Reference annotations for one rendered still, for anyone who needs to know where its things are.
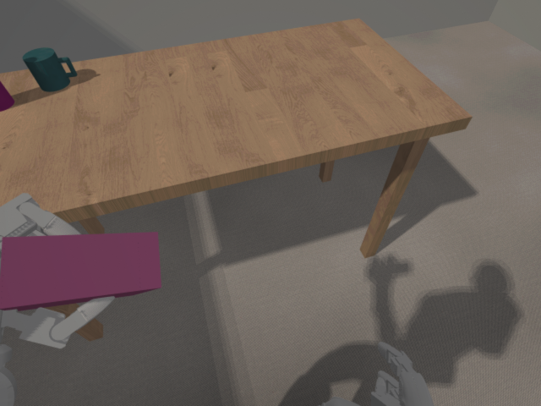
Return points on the robot left hand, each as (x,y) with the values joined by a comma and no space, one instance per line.
(21,217)

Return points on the robot left forearm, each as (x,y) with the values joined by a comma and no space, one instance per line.
(8,385)

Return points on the table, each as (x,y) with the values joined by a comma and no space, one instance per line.
(138,128)

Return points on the robot right hand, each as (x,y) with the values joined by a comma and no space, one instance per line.
(411,390)

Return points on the sponge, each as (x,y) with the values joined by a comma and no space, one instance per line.
(46,271)

